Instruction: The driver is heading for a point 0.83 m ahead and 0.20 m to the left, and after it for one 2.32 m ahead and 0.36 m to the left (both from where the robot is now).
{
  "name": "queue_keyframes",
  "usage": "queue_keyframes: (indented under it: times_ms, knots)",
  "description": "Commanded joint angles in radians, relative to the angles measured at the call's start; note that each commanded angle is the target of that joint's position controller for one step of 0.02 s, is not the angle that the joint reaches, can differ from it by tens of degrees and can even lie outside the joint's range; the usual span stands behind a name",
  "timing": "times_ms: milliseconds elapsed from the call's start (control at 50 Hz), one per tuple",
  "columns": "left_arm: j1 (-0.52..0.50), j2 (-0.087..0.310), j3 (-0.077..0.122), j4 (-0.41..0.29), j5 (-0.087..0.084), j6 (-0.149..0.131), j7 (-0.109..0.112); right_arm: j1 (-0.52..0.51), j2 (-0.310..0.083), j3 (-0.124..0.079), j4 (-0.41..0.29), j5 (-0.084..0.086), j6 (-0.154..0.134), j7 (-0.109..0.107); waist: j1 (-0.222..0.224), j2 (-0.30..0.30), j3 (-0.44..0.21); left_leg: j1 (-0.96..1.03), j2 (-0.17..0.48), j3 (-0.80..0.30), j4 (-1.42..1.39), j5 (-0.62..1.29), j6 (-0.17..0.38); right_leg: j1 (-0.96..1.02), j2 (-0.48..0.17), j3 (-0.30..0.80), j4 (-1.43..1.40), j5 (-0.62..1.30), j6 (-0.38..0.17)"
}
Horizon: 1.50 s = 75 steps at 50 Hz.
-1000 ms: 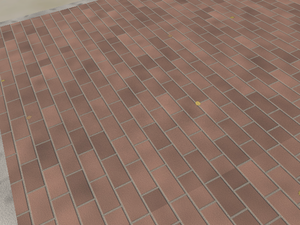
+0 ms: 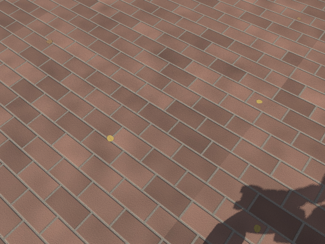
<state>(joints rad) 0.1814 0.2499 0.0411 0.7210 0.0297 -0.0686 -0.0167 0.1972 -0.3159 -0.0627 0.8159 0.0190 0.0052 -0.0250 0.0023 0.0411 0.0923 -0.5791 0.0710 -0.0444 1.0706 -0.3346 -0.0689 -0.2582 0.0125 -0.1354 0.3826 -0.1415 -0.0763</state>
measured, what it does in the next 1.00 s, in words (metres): walks ahead, turning left: left foot, then right foot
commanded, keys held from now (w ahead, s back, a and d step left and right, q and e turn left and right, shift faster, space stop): q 0.44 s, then w+q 0.22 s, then w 0.06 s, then w+e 0.28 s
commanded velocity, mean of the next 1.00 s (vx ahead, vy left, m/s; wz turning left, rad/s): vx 0.21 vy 0.00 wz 0.37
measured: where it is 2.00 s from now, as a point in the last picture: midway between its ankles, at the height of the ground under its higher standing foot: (135, 162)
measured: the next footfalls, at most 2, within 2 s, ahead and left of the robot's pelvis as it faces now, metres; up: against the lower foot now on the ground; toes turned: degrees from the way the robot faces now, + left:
left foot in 0.28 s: +0.12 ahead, +0.15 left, +0.00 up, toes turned +13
right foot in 0.68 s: +0.22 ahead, -0.07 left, +0.00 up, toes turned +27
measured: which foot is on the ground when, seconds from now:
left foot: up 0.00-0.26, down 0.28-0.70, up 0.72-1.00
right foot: down 0.00-0.28, up 0.30-0.66, down 0.68-1.00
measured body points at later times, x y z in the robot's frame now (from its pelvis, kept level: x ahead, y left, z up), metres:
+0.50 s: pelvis +0.08 +0.04 +0.00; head +0.13 +0.08 +0.45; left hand +0.18 +0.36 -0.11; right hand +0.30 -0.20 -0.09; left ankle +0.08 +0.14 -0.74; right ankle +0.12 -0.11 -0.68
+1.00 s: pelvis +0.23 +0.08 +0.00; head +0.26 +0.08 +0.45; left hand +0.08 +0.32 -0.12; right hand +0.53 -0.04 -0.08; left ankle +0.27 +0.26 -0.71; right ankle +0.19 -0.08 -0.74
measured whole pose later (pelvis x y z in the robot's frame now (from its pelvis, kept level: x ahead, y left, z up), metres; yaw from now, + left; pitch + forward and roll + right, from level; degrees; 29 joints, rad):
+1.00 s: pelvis +0.23 +0.08 +0.00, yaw +23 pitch +3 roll +1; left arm 0.45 0.26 0.06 0.84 -0.02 -0.05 0.00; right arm 0.07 -0.27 -0.05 0.63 0.02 -0.08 0.03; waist 0.12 0.03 0.02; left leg -0.52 0.02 -0.04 0.60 -0.16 -0.04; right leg -0.04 -0.01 0.08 0.31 -0.31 0.00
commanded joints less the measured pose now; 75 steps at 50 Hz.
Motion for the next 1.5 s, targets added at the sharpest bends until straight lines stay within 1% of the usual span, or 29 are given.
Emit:
queue_keyframes:
  times_ms: [20,180,260,280,300,320,340,380,460,540,620,660,680,700,720,740,780,820,920,1000,1060,1080,1100,1120,1160,1220,1380,1460,1500]
  knots:
    - [-0.08,0.143,0.042,-0.055,-0.003,-0.012,0.029,0.079,-0.046,-0.015,-0.049,-0.01,0.016,-0.002,-0.036,-0.133,-0.146,0.103,0.04,-0.01,-0.103,0.14,-0.007,0.04,-0.276,0.07,-0.16,0.438,-0.158]
    - [-0.051,0.203,0.068,-0.011,-0.034,0.053,0.038,-0.066,-0.06,-0.027,-0.156,-0.009,0.044,0.044,0.021,-0.122,-0.111,0.088,0.02,0.073,-0.324,0.045,0.037,0.182,-0.351,0.051,-0.082,0.313,-0.15]
    - [-0.036,0.201,0.075,0.012,-0.062,0.067,0.038,-0.014,-0.077,-0.045,-0.172,-0.007,0.047,0.052,-0.025,-0.104,-0.144,0.268,-0.045,0.115,-0.6,0.213,0.112,0.188,-0.304,-0.012,0.142,0.387,-0.039]
    - [0.002,0.177,0.07,0.016,-0.042,0.061,0.036,0.059,-0.17,-0.076,-0.163,-0.008,0.042,0.033,-0.038,0.024,-0.203,0.454,0.015,-0.016,-0.651,0.58,0.17,0.073,-0.217,-0.07,0.341,0.275,0.042]
    - [-0.031,0.124,0.049,-0.039,0.006,0.051,0.03,0.089,-0.29,-0.1,-0.174,-0.02,0.04,0.012,-0.021,0.297,-0.231,0.679,0.26,-0.37,-0.62,1.035,0.365,-0.288,-0.044,-0.093,0.656,-0.389,0.146]
    - [-0.087,0.137,0.049,-0.049,0.001,0.049,0.026,0.105,-0.232,-0.08,-0.186,-0.038,0.019,0.022,-0.077,0.188,-0.352,0.695,0.333,-0.472,-0.653,0.964,0.484,-0.369,0.001,0.129,0.831,-0.587,0.156]
    - [-0.128,0.166,0.058,-0.053,-0.03,0.053,0.024,0.07,-0.2,-0.07,-0.19,-0.031,0.002,0.029,-0.075,0.099,-0.31,0.671,0.283,-0.38,-0.668,0.889,0.449,-0.404,-0.025,0.184,0.876,-0.533,0.143]
    - [-0.132,0.163,0.061,-0.044,-0.029,0.059,0.041,-0.021,-0.148,-0.058,-0.194,0.001,-0.008,0.02,-0.031,0.019,-0.224,0.595,0.197,-0.285,-0.676,0.714,0.347,-0.436,-0.055,0.201,0.779,-0.392,0.132]
    - [-0.09,0.139,0.057,-0.036,-0.03,0.063,0.046,-0.049,-0.156,-0.059,-0.21,-0.006,0.009,-0.003,0.005,0.058,-0.245,0.503,0.133,-0.244,-0.708,0.607,0.326,-0.301,-0.021,0.189,0.594,-0.268,0.157]
    - [-0.147,0.124,0.047,-0.054,-0.041,0.049,0.024,-0.032,-0.173,-0.062,-0.212,0.003,0.007,-0.007,-0.034,0.115,-0.186,0.395,0.095,-0.325,-0.8,-0.062,0.314,-0.219,0.0,0.186,0.364,-0.207,0.145]
    - [-0.134,0.145,0.057,-0.059,-0.051,0.009,0.003,-0.022,-0.172,-0.057,-0.211,-0.001,0.001,0.006,-0.028,0.124,-0.145,0.32,0.083,-0.396,-0.784,-0.174,0.297,-0.101,0.02,0.176,0.207,-0.206,0.109]
    - [-0.058,0.135,0.062,-0.033,-0.054,-0.01,0.0,-0.046,-0.149,-0.046,-0.219,0.001,0.003,0.005,0.027,0.102,-0.137,0.242,0.037,-0.399,-0.729,-0.219,0.257,0.057,0.019,0.16,0.049,-0.098,0.084]
    - [0.014,0.153,0.07,-0.01,-0.048,-0.016,0.004,-0.053,-0.107,-0.032,-0.223,-0.004,0.0,0.004,0.056,0.074,-0.156,0.168,0.0,-0.362,-0.649,-0.235,0.218,0.179,-0.035,0.19,0.018,-0.088,0.062]
    - [0.132,0.202,0.079,0.012,-0.026,-0.02,0.012,-0.055,-0.022,-0.006,-0.232,-0.012,-0.006,0.005,0.085,-0.067,-0.198,0.038,-0.084,-0.241,-0.38,-0.274,0.154,0.319,-0.221,0.388,-0.053,-0.226,0.003]
    - [0.185,0.291,0.097,0.032,0.006,-0.022,0.003,-0.074,-0.029,-0.008,-0.289,0.008,-0.023,0.004,0.071,-0.273,-0.123,-0.209,-0.18,-0.119,-0.173,-0.297,0.127,0.324,-0.389,0.769,-0.187,-0.505,-0.131]
    - [0.135,0.245,0.086,0.021,-0.004,-0.033,0.0,-0.058,-0.09,-0.021,-0.272,0.011,-0.038,0.002,0.052,-0.23,-0.049,-0.268,-0.108,-0.161,-0.041,-0.237,0.116,0.271,-0.415,0.831,-0.212,-0.611,-0.189]
    - [0.094,0.159,0.058,0.014,-0.037,-0.036,0.006,-0.03,-0.115,-0.033,-0.23,-0.006,-0.053,0.013,0.023,-0.178,-0.008,-0.287,-0.07,-0.124,-0.004,-0.094,0.101,0.266,-0.314,0.655,-0.201,-0.49,-0.145]
    - [0.1,0.159,0.05,0.018,-0.039,-0.029,0.012,-0.081,-0.086,-0.025,-0.241,-0.019,-0.075,0.025,0.031,-0.157,-0.003,-0.259,-0.017,-0.054,-0.059,0.03,0.078,0.243,-0.266,0.555,-0.22,-0.288,-0.13]
    - [0.169,0.193,0.058,0.035,-0.05,-0.007,0.025,-0.214,0.011,0.01,-0.277,-0.011,-0.104,0.047,0.079,-0.173,-0.033,-0.002,-0.067,0.046,-0.4,0.165,0.026,0.133,-0.168,0.364,-0.205,0.037,-0.114]
    - [0.223,0.22,0.066,0.049,-0.063,0.007,0.025,-0.218,-0.039,-0.007,-0.279,0.009,-0.113,0.059,0.061,-0.194,-0.052,0.176,-0.094,0.035,-0.548,0.222,0.034,0.109,-0.216,0.422,-0.163,0.05,-0.103]
    - [0.2,0.19,0.056,0.04,-0.059,0.006,0.027,-0.022,-0.11,-0.047,-0.229,0.003,-0.115,0.04,-0.063,-0.169,-0.153,0.521,-0.072,0.02,-0.641,0.238,0.101,0.034,-0.156,0.375,0.048,0.21,-0.033]
    - [0.172,0.122,0.033,0.008,-0.037,0.001,0.025,0.154,-0.173,-0.065,-0.21,-0.016,-0.113,0.025,-0.149,-0.074,-0.293,0.78,0.108,-0.15,-0.624,0.175,0.167,-0.119,-0.092,0.324,0.334,0.055,0.01]
    - [0.273,0.03,0.007,-0.029,-0.054,-0.012,0.034,0.231,-0.25,-0.079,-0.183,-0.036,-0.099,0.028,-0.106,0.234,-0.424,0.986,0.352,-0.564,-0.723,-0.043,0.301,-0.404,0.021,0.223,0.659,-0.403,0.061]
    - [0.27,0.133,0.031,-0.011,-0.081,-0.014,0.036,0.213,-0.165,-0.06,-0.174,-0.03,-0.099,0.034,-0.11,0.198,-0.355,0.902,0.349,-0.666,-0.793,-0.206,0.324,-0.504,-0.027,0.279,0.819,-0.418,0.067]
    - [0.168,0.166,0.045,-0.018,-0.076,-0.004,0.031,0.106,-0.071,-0.03,-0.17,-0.021,-0.099,0.033,-0.08,0.095,-0.161,0.703,0.262,-0.387,-0.818,-0.055,0.273,-0.525,-0.098,0.253,0.853,-0.256,0.062]
    - [0.136,0.114,0.043,-0.028,-0.064,0.019,0.02,0.023,-0.026,-0.021,-0.15,-0.033,-0.108,0.034,-0.02,0.087,-0.075,0.521,0.19,-0.169,-0.894,0.18,0.25,-0.445,-0.141,0.246,0.784,-0.151,0.068]
    - [-0.056,0.067,0.014,-0.115,-0.05,0.025,-0.02,0.03,-0.114,-0.049,-0.088,-0.017,-0.115,0.021,-0.042,0.01,-0.014,0.475,0.175,0.115,-0.947,0.38,0.237,-0.4,-0.131,0.172,0.401,0.147,0.078]
    - [-0.157,0.092,0.019,-0.17,-0.053,0.028,-0.041,0.083,-0.159,-0.063,-0.055,0.004,-0.097,0.02,-0.061,-0.004,0.007,0.583,0.209,0.174,-0.903,0.449,0.205,-0.386,-0.106,0.124,0.281,0.108,0.028]
    - [-0.14,0.125,0.035,-0.185,-0.048,0.034,-0.045,0.091,-0.193,-0.071,-0.05,0.01,-0.083,0.017,-0.031,0.021,-0.036,0.637,0.211,0.211,-0.784,0.747,0.184,-0.3,-0.046,0.068,0.261,0.012,-0.012]
Velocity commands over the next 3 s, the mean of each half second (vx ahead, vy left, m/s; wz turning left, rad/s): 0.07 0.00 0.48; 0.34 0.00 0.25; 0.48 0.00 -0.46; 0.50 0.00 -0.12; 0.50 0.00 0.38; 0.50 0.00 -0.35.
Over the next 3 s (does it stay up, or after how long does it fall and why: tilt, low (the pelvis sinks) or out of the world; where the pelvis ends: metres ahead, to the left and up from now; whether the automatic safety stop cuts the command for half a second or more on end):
stays up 1.34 0.25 0.00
